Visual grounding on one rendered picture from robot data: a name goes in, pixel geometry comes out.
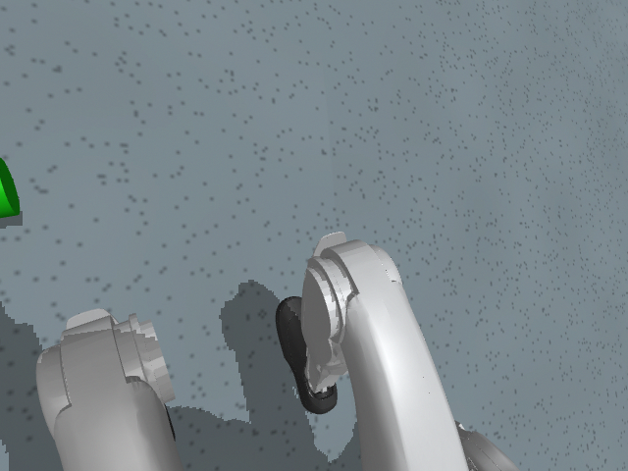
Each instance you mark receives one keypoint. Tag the right robot foot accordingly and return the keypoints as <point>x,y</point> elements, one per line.
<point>288,323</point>

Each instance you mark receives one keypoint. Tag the can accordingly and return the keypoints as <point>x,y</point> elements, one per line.
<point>9,201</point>

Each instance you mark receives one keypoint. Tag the right robot hand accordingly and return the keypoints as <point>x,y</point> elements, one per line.
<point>481,454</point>

